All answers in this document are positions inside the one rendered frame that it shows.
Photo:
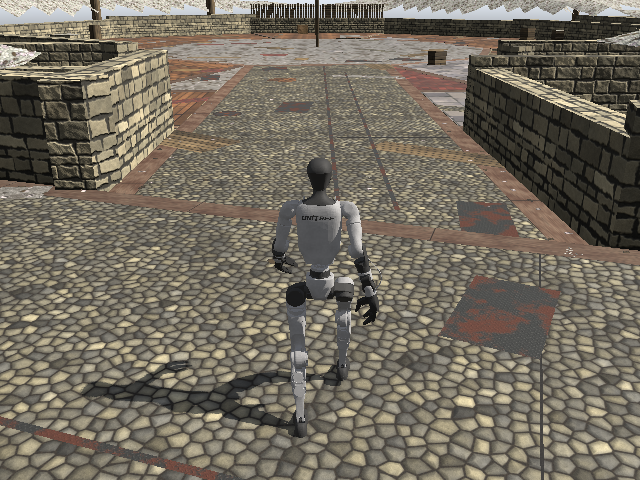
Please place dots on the robot right hand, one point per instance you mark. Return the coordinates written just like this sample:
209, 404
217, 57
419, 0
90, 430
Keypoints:
374, 307

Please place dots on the right robot upper arm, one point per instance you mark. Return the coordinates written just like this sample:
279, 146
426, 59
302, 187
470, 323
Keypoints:
350, 211

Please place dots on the robot left hand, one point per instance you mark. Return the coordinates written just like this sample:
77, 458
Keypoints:
287, 260

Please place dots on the left robot upper arm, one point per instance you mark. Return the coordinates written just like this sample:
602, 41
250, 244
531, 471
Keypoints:
287, 211

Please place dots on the right robot shin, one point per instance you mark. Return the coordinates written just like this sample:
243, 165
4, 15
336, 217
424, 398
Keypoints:
343, 340

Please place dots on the humanoid robot head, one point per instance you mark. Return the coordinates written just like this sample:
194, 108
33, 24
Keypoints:
319, 171

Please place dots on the right robot forearm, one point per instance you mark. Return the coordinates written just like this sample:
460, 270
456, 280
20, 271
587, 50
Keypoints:
364, 273

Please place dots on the left robot forearm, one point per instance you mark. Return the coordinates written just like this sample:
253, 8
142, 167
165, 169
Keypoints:
277, 256

